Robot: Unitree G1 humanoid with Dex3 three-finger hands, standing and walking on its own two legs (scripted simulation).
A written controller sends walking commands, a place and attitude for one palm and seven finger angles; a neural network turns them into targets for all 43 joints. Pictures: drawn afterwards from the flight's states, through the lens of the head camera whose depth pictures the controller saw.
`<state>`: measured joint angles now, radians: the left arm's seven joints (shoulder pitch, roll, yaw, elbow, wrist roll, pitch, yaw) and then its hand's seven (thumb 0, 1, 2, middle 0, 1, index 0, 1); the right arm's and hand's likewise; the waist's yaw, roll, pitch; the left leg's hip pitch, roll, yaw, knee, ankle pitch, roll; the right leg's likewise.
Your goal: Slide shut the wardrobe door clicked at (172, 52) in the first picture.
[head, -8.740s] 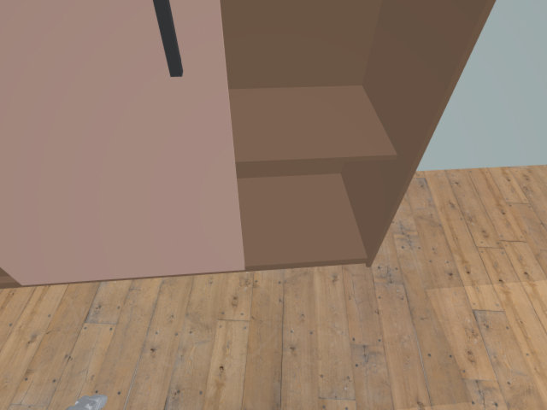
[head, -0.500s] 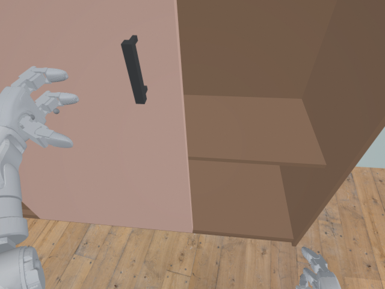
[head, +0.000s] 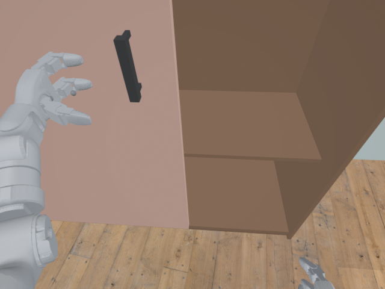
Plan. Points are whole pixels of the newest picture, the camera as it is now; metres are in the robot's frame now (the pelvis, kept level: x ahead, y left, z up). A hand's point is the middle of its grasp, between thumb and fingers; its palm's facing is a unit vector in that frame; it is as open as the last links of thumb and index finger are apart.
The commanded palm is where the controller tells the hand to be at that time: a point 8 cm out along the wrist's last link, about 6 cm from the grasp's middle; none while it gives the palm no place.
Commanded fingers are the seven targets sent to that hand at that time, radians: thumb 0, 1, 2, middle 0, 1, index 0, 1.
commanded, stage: move the hooked fingers beside the handle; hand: left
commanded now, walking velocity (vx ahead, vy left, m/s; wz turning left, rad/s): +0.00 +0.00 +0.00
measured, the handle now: (131, 67) +0.52 +0.16 +0.21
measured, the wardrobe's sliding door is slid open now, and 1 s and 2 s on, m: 0.52 0.52 0.52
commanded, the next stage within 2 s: feel for the door with the fingertips in 1.22 s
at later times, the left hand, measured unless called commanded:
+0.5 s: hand (102, 75) +0.47 +0.21 +0.22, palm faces +0.01 -1.00 -0.03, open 14.0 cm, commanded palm +0.45 +0.26 +0.22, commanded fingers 0.00 -0.50 0.30 -0.30 -1.20 -0.30 -1.20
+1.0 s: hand (95, 77) +0.47 +0.22 +0.22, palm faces +0.00 -1.00 -0.02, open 14.0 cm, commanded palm +0.45 +0.27 +0.21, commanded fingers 0.00 -0.50 0.30 -0.30 -1.20 -0.30 -1.20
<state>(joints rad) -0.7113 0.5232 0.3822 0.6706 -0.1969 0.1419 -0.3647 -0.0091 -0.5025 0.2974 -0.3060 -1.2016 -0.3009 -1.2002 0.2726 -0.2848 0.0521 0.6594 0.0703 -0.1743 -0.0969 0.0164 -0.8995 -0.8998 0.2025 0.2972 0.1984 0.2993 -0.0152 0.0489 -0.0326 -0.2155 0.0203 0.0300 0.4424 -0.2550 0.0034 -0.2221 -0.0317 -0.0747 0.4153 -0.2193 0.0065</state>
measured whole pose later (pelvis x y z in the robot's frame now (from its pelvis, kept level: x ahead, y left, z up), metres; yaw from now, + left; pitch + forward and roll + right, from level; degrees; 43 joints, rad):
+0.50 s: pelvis +0.00 +0.00 +0.00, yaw -1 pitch +4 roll -1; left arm -0.92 0.54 0.38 0.97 -0.13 0.02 -0.30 -0.01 -0.50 0.30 -0.31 -1.20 -0.30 -1.20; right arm 0.36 -0.30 0.02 0.71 0.05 -0.15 -0.08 0.02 -0.90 -0.90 0.20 0.30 0.20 0.30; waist -0.08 0.05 -0.04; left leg -0.26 0.03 0.05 0.44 -0.26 0.01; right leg -0.28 -0.02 -0.05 0.41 -0.21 0.01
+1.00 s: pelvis +0.01 +0.00 +0.00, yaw -1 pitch +5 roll -1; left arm -0.92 0.56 0.38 0.98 -0.15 0.00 -0.34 -0.01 -0.50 0.30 -0.30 -1.20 -0.30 -1.20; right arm 0.36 -0.31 0.01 0.71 0.05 -0.14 -0.09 0.01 -0.90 -0.90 0.20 0.30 0.20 0.30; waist -0.07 0.04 -0.05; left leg -0.28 0.03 0.05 0.46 -0.27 0.01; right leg -0.29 -0.02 -0.06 0.42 -0.22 0.01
